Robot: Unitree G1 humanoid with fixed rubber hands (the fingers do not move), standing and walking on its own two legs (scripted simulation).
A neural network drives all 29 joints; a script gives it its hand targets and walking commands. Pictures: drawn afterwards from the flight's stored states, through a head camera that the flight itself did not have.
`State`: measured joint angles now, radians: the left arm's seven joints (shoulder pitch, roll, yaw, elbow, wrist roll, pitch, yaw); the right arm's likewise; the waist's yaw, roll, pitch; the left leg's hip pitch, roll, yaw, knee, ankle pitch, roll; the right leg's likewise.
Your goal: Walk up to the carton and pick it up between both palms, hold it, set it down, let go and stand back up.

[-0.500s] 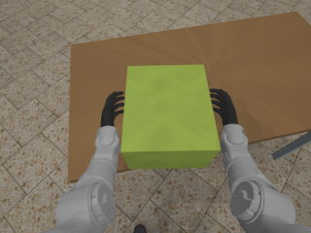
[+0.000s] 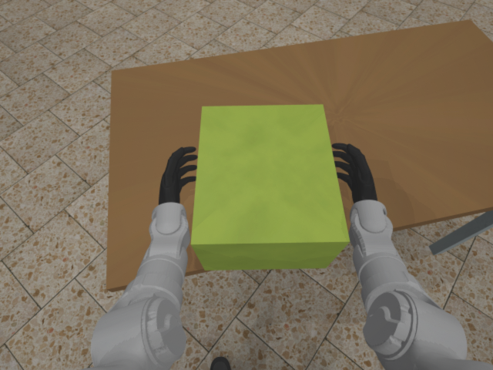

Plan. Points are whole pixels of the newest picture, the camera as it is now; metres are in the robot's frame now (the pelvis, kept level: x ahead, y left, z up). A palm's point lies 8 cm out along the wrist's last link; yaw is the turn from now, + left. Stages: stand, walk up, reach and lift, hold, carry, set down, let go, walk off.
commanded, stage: reach and lift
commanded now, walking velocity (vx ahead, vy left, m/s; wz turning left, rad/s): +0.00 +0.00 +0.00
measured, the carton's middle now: (263, 187) +0.44 +0.00 -0.04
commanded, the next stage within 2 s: none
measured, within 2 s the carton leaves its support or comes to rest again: leaves its support in 1.02 s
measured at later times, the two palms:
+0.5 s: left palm (172, 196) +0.40 +0.16 +0.00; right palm (362, 192) +0.40 -0.17 +0.01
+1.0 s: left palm (165, 209) +0.38 +0.16 +0.00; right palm (358, 201) +0.38 -0.16 +0.01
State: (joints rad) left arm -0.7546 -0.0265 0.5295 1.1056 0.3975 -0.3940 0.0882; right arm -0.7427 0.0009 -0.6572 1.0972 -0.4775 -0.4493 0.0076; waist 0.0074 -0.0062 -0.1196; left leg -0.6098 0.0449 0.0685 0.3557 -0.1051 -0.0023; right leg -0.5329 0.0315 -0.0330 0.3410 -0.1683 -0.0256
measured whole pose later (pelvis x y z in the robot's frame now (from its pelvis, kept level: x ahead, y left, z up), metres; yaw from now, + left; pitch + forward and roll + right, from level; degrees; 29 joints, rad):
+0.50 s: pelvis +0.00 +0.00 +0.00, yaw +0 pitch +22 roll -1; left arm -0.76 -0.03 0.52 1.12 0.38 -0.44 0.10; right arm -0.75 -0.02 -0.65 1.16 -0.50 -0.53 -0.03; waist 0.00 -0.01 -0.16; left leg -0.65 0.05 0.07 0.35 -0.09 0.00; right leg -0.56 0.03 -0.05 0.32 -0.14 -0.03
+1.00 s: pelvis -0.01 +0.00 +0.00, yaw -1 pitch +21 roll -1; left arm -0.73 0.03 0.36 1.25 0.17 -0.48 0.13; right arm -0.73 -0.05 -0.42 1.26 -0.30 -0.53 -0.10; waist 0.03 0.00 -0.19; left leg -0.64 0.06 0.08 0.36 -0.09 0.00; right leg -0.56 0.04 -0.05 0.32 -0.13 -0.03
